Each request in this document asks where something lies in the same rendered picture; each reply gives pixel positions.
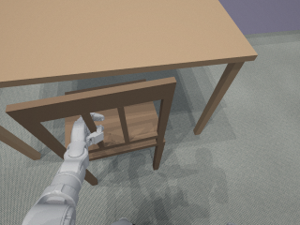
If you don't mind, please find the left robot upper arm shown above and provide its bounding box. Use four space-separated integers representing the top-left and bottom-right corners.
23 203 76 225

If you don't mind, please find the robot left forearm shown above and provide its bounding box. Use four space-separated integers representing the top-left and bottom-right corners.
21 141 90 225

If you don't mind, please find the left robot hand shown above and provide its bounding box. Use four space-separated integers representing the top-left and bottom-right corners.
70 112 105 147

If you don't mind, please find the table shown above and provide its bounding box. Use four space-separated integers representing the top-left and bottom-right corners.
0 0 258 160

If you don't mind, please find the robot left shin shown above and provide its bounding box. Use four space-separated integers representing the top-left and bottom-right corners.
119 217 131 224

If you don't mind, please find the chair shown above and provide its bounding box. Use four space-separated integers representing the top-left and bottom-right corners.
5 77 177 186

